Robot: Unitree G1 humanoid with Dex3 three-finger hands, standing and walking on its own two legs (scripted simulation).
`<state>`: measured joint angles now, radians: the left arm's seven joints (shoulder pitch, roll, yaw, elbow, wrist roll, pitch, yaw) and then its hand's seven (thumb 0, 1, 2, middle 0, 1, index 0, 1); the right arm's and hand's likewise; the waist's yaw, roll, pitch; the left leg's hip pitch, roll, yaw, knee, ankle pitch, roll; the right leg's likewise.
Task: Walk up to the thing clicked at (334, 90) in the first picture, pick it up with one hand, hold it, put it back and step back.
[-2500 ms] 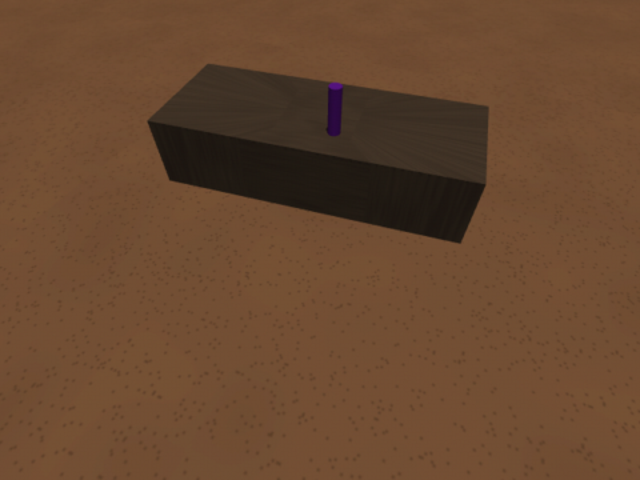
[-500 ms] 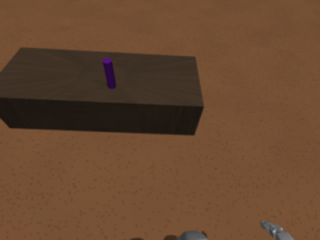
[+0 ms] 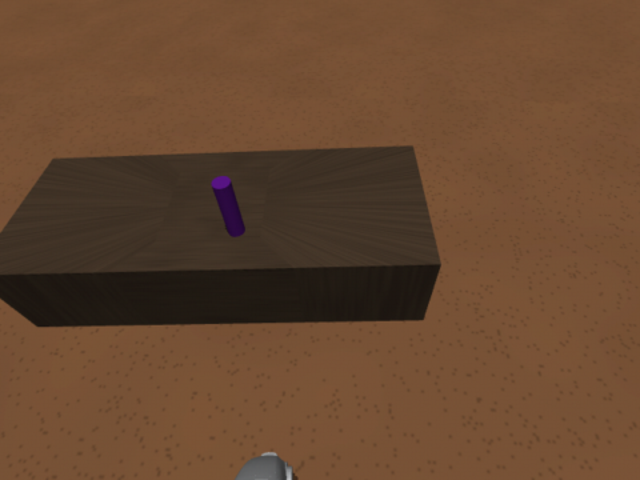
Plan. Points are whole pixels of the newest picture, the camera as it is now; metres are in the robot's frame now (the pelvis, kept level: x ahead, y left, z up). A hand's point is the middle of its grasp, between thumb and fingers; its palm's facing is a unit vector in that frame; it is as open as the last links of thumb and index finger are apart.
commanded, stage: walk up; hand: left
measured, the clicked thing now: (229, 208) +0.88 +0.31 -0.33
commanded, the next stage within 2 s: none
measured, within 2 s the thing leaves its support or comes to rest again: neither
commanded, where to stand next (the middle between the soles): +0.41 +0.11 m, yaw -3 degrees
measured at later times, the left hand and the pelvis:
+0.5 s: hand (112, 403) +0.26 +0.35 -0.13, palm faces -0.11 -0.91 -0.41, open 7.4 cm; pelvis +0.17 +0.07 +0.00, yaw -2 degrees
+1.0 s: hand (97, 354) +0.35 +0.42 -0.16, palm faces -0.06 -0.91 -0.40, open 7.4 cm; pelvis +0.30 +0.14 -0.01, yaw -3 degrees
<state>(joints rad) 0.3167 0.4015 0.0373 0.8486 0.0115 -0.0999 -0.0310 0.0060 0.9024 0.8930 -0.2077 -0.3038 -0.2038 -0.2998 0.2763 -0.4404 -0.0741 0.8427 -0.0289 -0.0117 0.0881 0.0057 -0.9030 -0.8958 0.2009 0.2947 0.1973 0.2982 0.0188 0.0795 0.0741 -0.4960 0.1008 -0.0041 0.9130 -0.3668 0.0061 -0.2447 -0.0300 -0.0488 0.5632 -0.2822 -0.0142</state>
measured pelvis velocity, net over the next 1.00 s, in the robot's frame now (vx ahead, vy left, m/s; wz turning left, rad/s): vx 0.30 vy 0.14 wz -0.05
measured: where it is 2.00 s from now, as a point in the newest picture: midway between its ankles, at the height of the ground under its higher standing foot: (295, 432)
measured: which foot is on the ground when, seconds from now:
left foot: up 0.00-0.10, down 0.12-0.54, up 0.56-0.88, down 0.90-1.00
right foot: down 0.00-0.14, up 0.16-0.50, down 0.52-0.92, up 0.94-1.00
